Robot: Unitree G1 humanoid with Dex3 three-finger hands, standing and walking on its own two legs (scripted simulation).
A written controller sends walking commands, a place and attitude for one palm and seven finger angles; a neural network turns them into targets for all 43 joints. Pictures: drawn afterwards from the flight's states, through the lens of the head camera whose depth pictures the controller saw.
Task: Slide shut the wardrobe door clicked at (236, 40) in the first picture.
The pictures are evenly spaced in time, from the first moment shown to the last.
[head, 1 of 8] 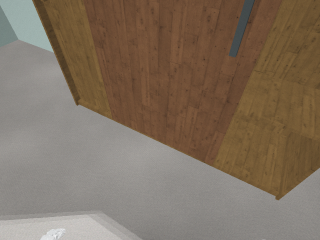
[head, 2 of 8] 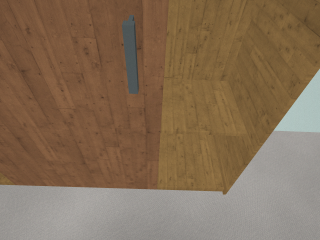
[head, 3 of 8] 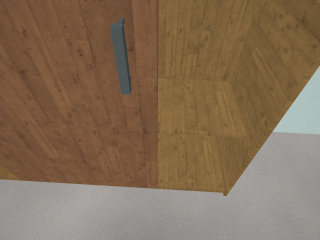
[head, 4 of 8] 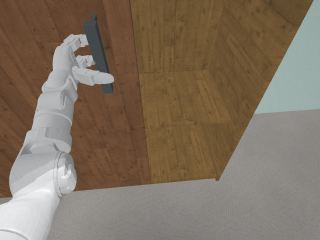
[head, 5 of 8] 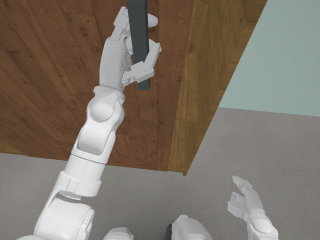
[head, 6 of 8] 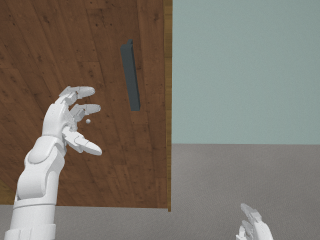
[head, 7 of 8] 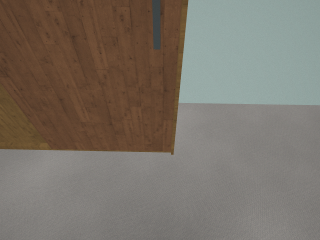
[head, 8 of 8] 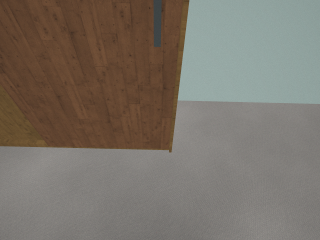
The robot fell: no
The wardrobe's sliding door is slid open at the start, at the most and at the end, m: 0.43 0.43 0.00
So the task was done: yes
